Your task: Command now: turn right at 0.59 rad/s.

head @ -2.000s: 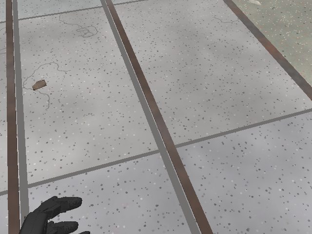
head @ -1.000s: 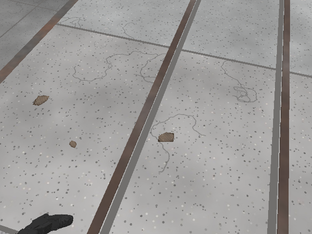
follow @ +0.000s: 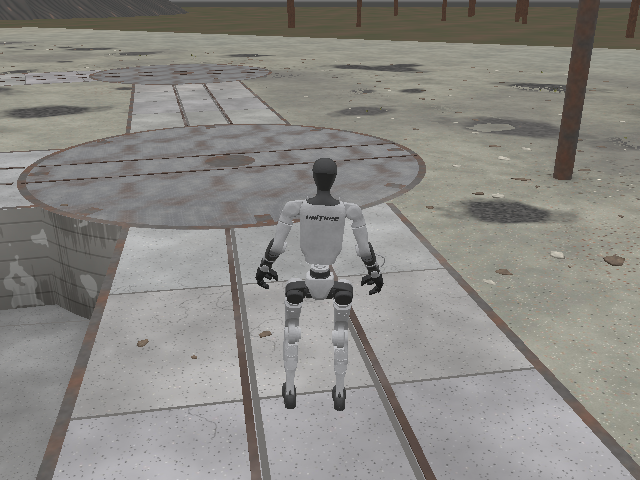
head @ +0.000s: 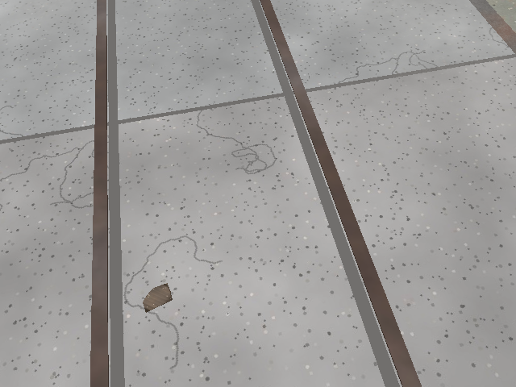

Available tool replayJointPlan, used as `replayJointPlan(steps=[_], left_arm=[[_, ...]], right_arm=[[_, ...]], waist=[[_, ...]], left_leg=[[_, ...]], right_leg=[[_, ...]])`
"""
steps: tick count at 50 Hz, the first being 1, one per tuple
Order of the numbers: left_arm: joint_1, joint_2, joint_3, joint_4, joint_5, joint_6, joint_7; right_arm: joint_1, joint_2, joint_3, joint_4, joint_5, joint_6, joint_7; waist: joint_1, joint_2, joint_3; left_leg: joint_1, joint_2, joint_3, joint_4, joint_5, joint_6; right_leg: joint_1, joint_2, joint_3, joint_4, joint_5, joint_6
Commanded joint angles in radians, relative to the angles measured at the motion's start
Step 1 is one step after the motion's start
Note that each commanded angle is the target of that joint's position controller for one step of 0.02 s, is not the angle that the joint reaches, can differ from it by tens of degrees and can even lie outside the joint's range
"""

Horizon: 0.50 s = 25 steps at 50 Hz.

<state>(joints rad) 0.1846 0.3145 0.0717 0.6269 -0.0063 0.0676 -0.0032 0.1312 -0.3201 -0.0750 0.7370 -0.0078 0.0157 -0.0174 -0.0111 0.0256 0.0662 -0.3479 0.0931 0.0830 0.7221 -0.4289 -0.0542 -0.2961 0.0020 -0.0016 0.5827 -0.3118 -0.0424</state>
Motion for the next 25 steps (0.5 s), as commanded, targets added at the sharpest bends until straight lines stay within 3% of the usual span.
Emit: replayJointPlan(steps=[1,2,3,4,8,14,17,19,20,21,22,23,25], left_arm=[[0.087,0.237,0.062,-0.068,0.041,-0.048,0.001],[0.032,0.207,0.056,-0.064,0.023,-0.059,0.005],[-0.007,0.173,0.045,-0.068,0.003,-0.058,0.011],[-0.033,0.156,0.034,-0.073,-0.004,-0.055,0.018],[-0.014,0.116,0.012,-0.064,0.011,-0.057,0.03],[-0.017,0.132,0.011,-0.036,0.019,-0.051,0.027],[-0.039,0.073,-0.014,-0.006,0.026,-0.055,0.015],[-0.051,0.066,-0.021,0.02,0.021,-0.061,0.009],[-0.015,0.066,-0.021,0.038,0.024,-0.069,0.009],[0.006,0.067,-0.022,0.04,0.041,-0.077,0.008],[0.02,0.079,-0.015,0.029,0.046,-0.083,0.009],[-0.04,0.09,-0.012,0.02,0.039,-0.085,0.015],[-0.068,0.063,-0.006,0.007,0.012,-0.097,0.022]], right_arm=[[-0.087,-0.111,-0.029,-0.109,0.004,-0.013,-0.014],[-0.069,-0.118,-0.036,-0.096,0.01,-0.009,-0.02],[-0.048,-0.117,-0.04,-0.075,0.004,-0.005,-0.028],[-0.024,-0.12,-0.042,-0.065,-0.001,-0.002,-0.03],[-0.003,-0.089,-0.033,-0.051,0.014,-0.005,-0.019],[-0.035,-0.068,-0.015,-0.057,0.013,-0.007,-0.006],[-0.001,-0.052,-0.005,-0.033,0.015,-0.011,0.003],[0.032,-0.04,0.003,-0.018,0.012,-0.019,0.009],[0.039,-0.059,0.004,-0.018,0.001,-0.021,0.008],[0.042,-0.102,0.001,-0.027,-0.002,-0.02,0.003],[0.033,-0.16,-0.015,-0.019,0.018,-0.016,-0.001],[0.054,-0.148,-0.02,-0.015,0.029,-0.017,0.002],[0.093,-0.127,-0.011,-0.005,0.022,-0.033,0.003]], waist=[[0.07,-0.192,-0.142],[0.038,-0.16,-0.112],[0.022,-0.143,-0.109],[0.008,-0.16,-0.113],[0.011,-0.155,-0.154],[0.044,-0.17,-0.112],[0.038,-0.159,-0.115],[0.001,-0.13,-0.1],[0.005,-0.1,-0.117],[0.03,-0.042,-0.125],[0.071,0.044,-0.113],[0.028,0.064,-0.074],[0.023,0.154,0.007]], left_leg=[[-0.309,-0.073,-0.136,0.441,-0.197,-0.01],[-0.312,-0.058,-0.151,0.431,-0.101,0.0],[-0.311,-0.052,-0.157,0.414,-0.043,-0.004],[-0.283,-0.058,-0.149,0.426,0.008,-0.015],[-0.221,-0.072,-0.136,0.364,0.092,-0.037],[-0.082,-0.054,-0.132,0.073,0.067,-0.036],[0.049,-0.043,-0.119,-0.077,0.092,-0.026],[0.166,-0.058,-0.1,-0.288,0.262,-0.004],[0.224,-0.051,-0.12,-0.329,0.343,0.013],[0.258,0.004,-0.183,-0.296,0.428,0.042],[0.209,0.002,-0.201,-0.252,0.252,0.102],[0.095,-0.006,-0.25,-0.308,-0.048,0.154],[0.0,0.065,-0.424,-0.446,-0.306,0.209]], right_leg=[[0.211,-0.344,0.451,-0.26,0.544,-0.288],[0.194,-0.28,0.384,-0.26,0.448,-0.227],[0.195,-0.243,0.35,-0.255,0.4,-0.184],[0.176,-0.224,0.318,-0.251,0.441,-0.174],[0.207,-0.197,0.272,-0.245,0.501,-0.18],[0.16,-0.196,0.31,-0.246,0.354,-0.191],[0.115,-0.19,0.294,-0.241,0.317,-0.182],[0.076,-0.163,0.265,-0.22,0.281,-0.143],[0.065,-0.133,0.249,-0.222,0.153,-0.102],[0.033,-0.082,0.215,-0.19,-0.017,-0.057],[0.004,0.004,0.132,-0.17,-0.16,-0.028],[0.02,0.041,0.064,-0.106,-0.231,-0.003],[-0.008,0.051,0.009,0.013,-0.226,0.008]])
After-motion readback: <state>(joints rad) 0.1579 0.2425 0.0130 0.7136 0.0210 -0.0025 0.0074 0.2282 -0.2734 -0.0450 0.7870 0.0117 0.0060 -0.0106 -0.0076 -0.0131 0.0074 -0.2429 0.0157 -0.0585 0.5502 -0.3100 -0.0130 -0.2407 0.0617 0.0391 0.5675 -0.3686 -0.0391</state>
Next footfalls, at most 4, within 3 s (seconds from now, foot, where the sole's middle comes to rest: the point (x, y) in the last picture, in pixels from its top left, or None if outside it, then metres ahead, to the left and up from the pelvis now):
0.40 left None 0.06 0.13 -0.77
1.00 left None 0.34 0.20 -0.77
1.54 right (229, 296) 0.69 0.14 -0.77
2.00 left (138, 239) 0.89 0.43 -0.77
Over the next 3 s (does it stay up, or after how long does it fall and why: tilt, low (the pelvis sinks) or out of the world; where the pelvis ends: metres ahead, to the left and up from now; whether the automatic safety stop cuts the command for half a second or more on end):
stays up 1.29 0.24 0.00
